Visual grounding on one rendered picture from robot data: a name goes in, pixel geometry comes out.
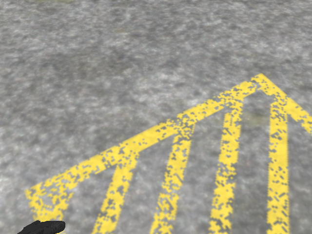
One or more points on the left robot hand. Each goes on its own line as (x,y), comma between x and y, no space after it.
(44,227)

